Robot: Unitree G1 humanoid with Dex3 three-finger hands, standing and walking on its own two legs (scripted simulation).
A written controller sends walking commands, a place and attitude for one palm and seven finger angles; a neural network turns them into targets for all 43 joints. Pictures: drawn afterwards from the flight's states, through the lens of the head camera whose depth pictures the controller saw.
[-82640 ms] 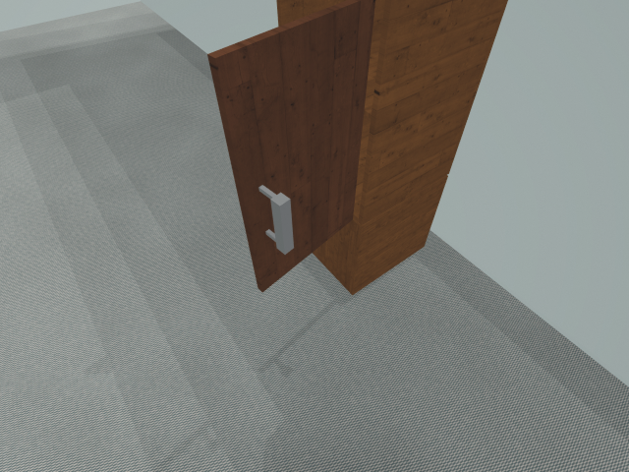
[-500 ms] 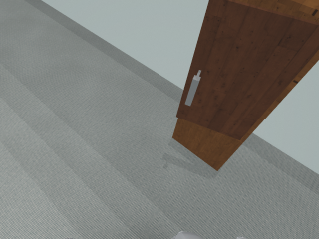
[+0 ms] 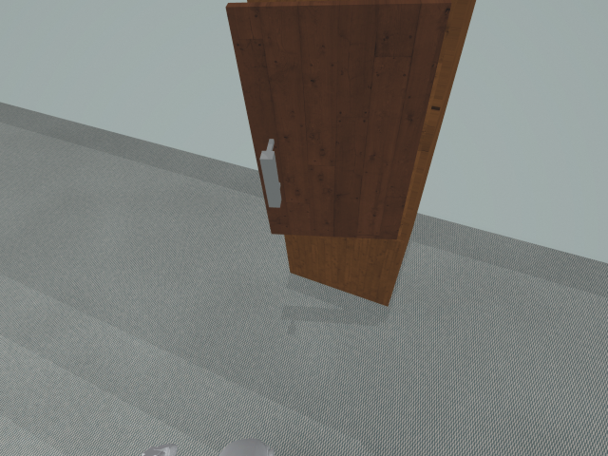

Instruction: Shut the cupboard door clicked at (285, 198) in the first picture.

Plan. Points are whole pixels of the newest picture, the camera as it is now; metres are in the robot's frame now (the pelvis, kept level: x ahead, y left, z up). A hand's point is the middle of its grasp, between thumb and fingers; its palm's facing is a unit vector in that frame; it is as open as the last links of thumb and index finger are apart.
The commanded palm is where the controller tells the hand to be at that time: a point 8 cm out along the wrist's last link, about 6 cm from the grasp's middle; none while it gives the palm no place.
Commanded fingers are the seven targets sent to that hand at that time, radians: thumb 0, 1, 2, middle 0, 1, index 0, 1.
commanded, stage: take the last steps up to it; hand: left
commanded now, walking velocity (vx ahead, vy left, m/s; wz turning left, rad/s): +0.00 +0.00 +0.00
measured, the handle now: (273, 173) +0.69 +0.10 -0.08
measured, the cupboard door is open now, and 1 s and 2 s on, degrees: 18 18 18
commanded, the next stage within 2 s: come to a stop and stand still in 0.70 s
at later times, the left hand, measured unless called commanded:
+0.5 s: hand out of the picture +0.13 +0.21 -0.17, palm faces -0.06 -0.98 -0.17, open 7.3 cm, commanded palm none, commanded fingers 0.00 0.90 0.90 -0.20 -0.30 -0.20 -0.30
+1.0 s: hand (254, 383) +0.26 +0.11 -0.18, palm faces -0.05 -0.98 -0.19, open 7.2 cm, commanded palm none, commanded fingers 0.00 0.90 0.90 -0.20 -0.30 -0.20 -0.30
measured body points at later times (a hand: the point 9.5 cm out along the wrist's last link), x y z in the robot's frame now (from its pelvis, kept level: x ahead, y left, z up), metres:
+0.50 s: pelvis +0.08 +0.01 +0.01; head +0.10 +0.03 +0.46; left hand +0.14 +0.26 -0.15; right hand +0.02 -0.21 -0.13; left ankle +0.03 +0.13 -0.74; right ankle +0.08 -0.13 -0.66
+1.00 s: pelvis +0.21 -0.06 +0.00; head +0.24 -0.06 +0.45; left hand +0.27 +0.16 -0.16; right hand +0.25 -0.30 -0.15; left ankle +0.28 +0.04 -0.73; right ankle +0.17 -0.14 -0.74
